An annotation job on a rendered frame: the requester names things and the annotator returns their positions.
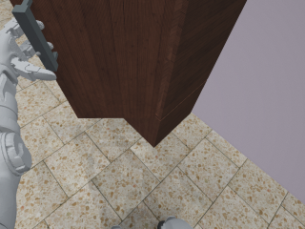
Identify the robot left forearm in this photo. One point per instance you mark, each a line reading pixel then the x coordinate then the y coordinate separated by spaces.
pixel 8 103

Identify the handle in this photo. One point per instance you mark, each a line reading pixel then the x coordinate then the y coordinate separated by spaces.
pixel 31 29

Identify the robot left upper arm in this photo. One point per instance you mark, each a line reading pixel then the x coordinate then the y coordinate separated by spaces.
pixel 15 159

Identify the cupboard door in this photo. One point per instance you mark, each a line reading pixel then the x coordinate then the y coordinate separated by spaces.
pixel 111 53

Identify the robot right shin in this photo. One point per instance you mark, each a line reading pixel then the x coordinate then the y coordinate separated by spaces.
pixel 170 217

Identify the robot right thigh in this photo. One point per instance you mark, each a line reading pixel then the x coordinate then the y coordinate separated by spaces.
pixel 176 224

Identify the robot left hand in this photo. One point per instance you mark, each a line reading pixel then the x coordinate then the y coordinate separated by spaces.
pixel 10 51

